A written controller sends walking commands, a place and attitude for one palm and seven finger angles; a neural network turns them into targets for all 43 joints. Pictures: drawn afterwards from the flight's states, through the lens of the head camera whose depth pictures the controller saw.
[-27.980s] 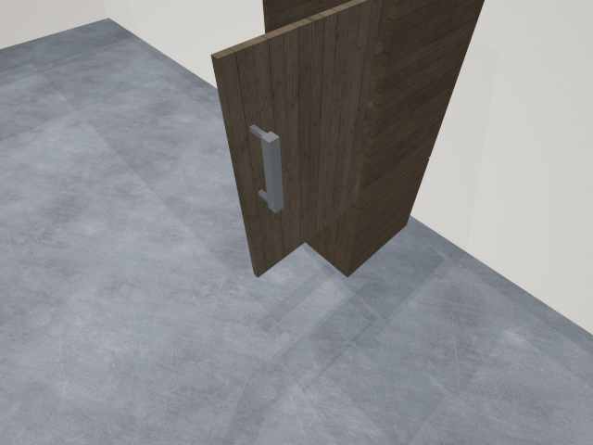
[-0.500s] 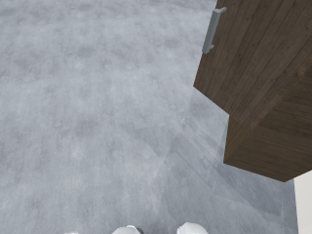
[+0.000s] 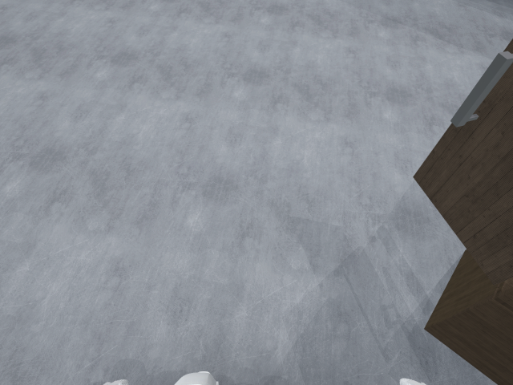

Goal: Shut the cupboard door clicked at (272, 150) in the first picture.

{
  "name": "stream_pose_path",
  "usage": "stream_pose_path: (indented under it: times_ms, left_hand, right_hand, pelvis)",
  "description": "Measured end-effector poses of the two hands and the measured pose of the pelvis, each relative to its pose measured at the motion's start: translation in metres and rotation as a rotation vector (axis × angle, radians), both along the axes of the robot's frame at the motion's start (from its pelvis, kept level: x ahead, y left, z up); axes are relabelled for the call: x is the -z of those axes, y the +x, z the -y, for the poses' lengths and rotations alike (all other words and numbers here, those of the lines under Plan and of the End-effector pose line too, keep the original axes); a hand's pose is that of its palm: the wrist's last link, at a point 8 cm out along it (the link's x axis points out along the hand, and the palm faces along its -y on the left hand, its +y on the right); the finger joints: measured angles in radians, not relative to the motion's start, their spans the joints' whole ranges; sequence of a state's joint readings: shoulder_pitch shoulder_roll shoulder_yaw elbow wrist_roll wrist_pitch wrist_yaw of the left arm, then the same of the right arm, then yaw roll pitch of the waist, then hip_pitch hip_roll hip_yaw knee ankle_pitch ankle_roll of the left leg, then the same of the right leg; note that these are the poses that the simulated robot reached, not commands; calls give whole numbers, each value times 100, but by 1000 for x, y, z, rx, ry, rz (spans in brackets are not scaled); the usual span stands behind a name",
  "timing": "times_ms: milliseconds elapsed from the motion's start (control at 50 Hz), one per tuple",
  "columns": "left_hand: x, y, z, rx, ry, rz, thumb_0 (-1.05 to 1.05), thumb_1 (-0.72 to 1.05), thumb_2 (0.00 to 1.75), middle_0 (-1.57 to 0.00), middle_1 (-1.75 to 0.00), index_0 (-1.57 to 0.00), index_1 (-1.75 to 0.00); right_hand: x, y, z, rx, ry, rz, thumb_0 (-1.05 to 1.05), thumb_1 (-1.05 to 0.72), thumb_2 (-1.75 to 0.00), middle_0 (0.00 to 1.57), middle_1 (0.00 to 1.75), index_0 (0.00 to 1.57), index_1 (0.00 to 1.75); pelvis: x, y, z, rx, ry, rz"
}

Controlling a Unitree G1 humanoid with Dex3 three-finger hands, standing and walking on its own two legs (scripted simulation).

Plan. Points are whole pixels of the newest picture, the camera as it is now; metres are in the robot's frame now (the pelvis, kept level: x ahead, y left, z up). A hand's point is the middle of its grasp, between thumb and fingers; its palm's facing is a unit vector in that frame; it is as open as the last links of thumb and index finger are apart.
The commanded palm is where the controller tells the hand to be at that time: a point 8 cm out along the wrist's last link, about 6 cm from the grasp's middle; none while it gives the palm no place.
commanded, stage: walk to a spot facing it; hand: left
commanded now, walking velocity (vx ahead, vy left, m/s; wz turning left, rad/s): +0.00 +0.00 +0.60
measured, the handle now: (487, 91) +0.69 -0.47 +0.04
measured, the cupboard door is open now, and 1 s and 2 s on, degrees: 59 59 59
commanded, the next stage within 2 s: turn to face it in 1.42 s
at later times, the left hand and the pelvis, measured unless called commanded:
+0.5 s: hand out of the picture +0.02 +0.18 -0.14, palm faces +0.31 -0.91 -0.27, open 7.4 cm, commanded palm none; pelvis +0.02 -0.03 +0.01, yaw +18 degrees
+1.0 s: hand (93, 377) +0.14 +0.28 -0.13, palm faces +0.50 -0.83 -0.24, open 7.4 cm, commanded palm none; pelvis +0.13 +0.03 +0.01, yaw +32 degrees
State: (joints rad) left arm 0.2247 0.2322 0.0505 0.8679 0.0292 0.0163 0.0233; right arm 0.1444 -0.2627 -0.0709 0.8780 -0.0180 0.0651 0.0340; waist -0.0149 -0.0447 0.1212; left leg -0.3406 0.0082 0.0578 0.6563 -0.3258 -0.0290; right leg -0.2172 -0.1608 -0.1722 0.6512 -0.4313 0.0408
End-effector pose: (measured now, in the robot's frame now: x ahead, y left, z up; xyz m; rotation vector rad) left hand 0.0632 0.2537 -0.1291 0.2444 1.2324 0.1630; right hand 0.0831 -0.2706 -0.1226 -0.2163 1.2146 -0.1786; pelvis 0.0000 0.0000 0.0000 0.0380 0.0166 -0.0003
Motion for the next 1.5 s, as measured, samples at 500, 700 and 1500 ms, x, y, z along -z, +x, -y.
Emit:
stream_pose_path:
  times_ms: [500, 700, 1500]
  left_hand:
    - [-19, -61, 34, -330, 3, 19, 1, 90, 90, -21, -30, -21, -30]
    - [18, -116, 15, -523, -89, -72, 1, 90, 90, -21, -30, -21, -30]
    - [24, -7, -16, -1013, -130, -116, 0, 91, 90, -21, -30, -21, -30]
  right_hand:
    - [1, 97, -27, -303, 68, -15, 1, -91, -89, 19, 30, 20, 30]
    - [-7, 149, -92, -509, 18, 54, 1, -91, -89, 20, 30, 20, 30]
    - [-14, 470, -358, -1037, 55, 163, 0, -92, -89, 19, 30, 20, 30]
  pelvis:
    - [-12, 25, 29, -320, -1, 6]
    - [3, 42, -6, -453, -30, 5]
    - [9, 262, -129, -920, -58, 32]
